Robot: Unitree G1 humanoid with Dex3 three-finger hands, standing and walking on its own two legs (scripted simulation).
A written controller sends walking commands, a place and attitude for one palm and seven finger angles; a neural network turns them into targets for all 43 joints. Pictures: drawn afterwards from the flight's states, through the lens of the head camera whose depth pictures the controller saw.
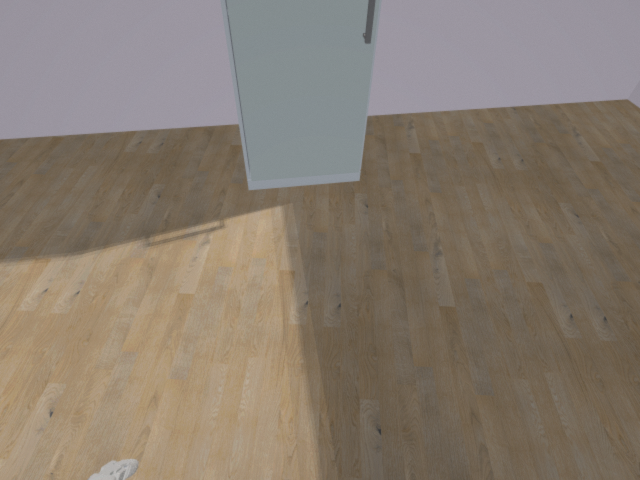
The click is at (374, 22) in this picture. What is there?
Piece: fridge door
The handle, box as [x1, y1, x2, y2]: [363, 0, 375, 43]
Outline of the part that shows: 375,0 369,0 368,2 366,31 363,33 365,39 364,41 366,43 370,43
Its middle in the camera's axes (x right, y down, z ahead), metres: +0.16 -0.84 +1.25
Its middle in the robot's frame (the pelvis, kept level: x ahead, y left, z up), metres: +1.52 -0.08 +0.13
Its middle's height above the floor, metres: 0.90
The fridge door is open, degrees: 0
